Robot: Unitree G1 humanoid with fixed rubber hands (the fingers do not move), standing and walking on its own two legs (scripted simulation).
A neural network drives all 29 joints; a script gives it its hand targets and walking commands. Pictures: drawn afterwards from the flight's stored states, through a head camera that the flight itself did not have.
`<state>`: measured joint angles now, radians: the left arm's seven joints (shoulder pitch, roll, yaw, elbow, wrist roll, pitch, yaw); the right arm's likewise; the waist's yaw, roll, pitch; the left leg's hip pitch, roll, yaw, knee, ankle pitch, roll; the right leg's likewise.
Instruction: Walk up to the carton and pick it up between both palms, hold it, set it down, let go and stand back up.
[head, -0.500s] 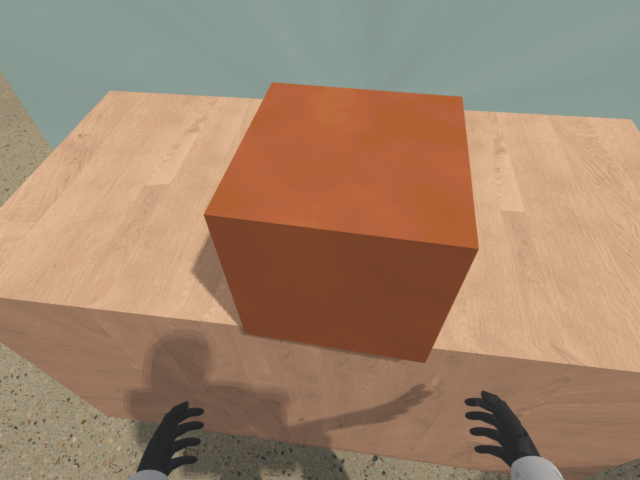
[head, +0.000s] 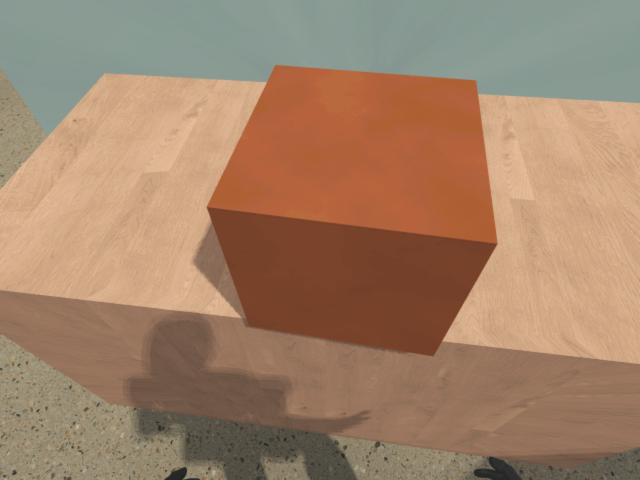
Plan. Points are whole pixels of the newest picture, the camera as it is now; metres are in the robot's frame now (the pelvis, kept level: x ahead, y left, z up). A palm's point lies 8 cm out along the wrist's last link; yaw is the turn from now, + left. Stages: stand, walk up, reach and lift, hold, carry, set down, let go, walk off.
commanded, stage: stand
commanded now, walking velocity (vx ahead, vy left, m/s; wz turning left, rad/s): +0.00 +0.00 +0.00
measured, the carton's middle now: (354, 211) +0.43 -0.03 +0.07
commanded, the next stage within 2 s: walk up in 0.58 s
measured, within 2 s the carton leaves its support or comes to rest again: neither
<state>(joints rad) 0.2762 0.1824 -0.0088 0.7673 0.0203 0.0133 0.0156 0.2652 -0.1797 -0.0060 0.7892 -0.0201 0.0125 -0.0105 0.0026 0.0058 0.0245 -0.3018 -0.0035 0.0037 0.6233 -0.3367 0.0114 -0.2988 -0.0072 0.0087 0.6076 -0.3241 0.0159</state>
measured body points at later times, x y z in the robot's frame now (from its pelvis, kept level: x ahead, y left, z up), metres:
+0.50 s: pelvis +0.00 +0.00 +0.01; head +0.02 +0.00 +0.46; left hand +0.03 +0.23 -0.14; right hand +0.03 -0.23 -0.14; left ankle -0.01 +0.11 -0.73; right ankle +0.00 -0.13 -0.73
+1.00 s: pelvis -0.05 +0.03 +0.01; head +0.02 +0.03 +0.45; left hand +0.02 +0.30 -0.14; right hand +0.04 -0.25 -0.13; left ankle -0.06 +0.16 -0.67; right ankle +0.00 -0.13 -0.73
